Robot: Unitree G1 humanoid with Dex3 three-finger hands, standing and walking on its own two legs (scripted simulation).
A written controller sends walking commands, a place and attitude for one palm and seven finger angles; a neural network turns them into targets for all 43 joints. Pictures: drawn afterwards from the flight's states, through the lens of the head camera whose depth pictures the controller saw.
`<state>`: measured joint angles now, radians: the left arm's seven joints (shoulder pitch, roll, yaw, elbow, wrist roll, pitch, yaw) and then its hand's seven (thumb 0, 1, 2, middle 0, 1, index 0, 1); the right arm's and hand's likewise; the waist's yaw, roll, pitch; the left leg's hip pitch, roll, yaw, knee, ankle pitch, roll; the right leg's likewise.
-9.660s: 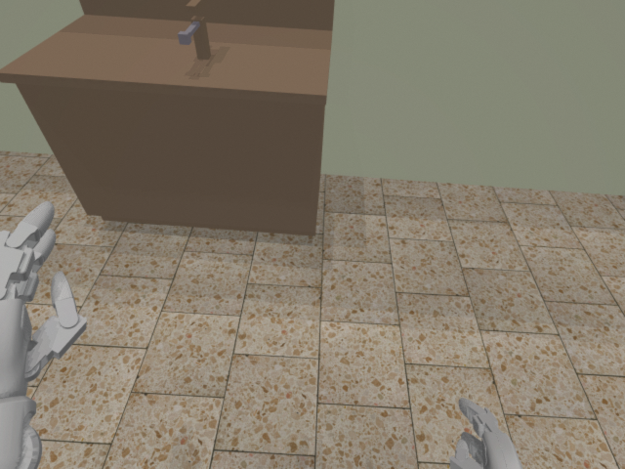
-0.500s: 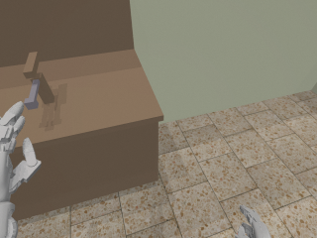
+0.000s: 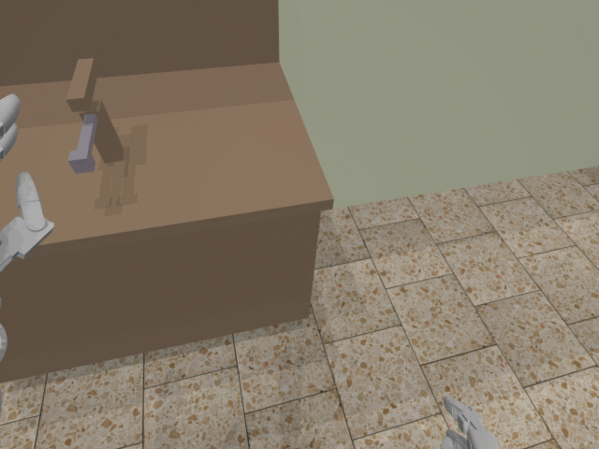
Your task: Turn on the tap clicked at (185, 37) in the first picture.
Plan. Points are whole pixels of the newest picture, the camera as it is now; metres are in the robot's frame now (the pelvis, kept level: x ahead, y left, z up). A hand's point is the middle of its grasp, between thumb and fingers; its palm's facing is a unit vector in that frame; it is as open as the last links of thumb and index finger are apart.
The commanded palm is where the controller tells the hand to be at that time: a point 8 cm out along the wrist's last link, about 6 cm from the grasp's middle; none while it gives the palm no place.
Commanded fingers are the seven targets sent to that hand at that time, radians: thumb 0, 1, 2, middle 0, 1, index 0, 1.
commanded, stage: look again from close up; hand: left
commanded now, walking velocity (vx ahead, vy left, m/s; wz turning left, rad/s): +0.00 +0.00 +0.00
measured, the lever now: (82, 161) +0.48 +0.43 +0.07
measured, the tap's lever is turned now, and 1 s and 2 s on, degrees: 0 0 0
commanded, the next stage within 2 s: shuffle to correct the standing spot in 0.24 s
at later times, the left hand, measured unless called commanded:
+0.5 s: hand (68, 210) +0.29 +0.29 +0.18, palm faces +0.36 -0.87 -0.35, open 7.4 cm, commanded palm +0.23 +0.33 +0.18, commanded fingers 0.00 0.90 0.90 -0.20 -0.30 -0.20 -0.30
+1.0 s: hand (60, 208) +0.30 +0.31 +0.17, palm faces +0.38 -0.84 -0.38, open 7.4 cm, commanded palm +0.24 +0.35 +0.18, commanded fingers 0.00 0.90 0.90 -0.20 -0.30 -0.20 -0.30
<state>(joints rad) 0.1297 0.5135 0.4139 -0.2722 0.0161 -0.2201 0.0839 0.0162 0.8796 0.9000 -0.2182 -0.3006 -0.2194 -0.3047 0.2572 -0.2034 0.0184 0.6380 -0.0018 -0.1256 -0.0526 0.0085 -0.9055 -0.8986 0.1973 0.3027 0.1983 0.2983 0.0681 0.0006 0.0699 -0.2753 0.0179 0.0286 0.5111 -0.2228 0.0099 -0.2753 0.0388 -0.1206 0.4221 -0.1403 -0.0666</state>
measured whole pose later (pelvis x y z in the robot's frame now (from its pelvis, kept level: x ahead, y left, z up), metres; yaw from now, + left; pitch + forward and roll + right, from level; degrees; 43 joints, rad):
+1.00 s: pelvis +0.08 +0.07 -0.02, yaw -1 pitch -2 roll -1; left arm 0.40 0.37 0.40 -0.48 -0.03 -0.22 0.11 0.01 0.89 0.90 -0.21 -0.30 -0.21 -0.30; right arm 0.25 -0.20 0.01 0.57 -0.01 -0.08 0.00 0.01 -0.91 -0.90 0.20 0.30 0.20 0.30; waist -0.01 -0.01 0.05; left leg -0.18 -0.07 0.09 0.64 -0.43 0.11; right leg -0.33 -0.02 -0.07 0.78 -0.42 -0.02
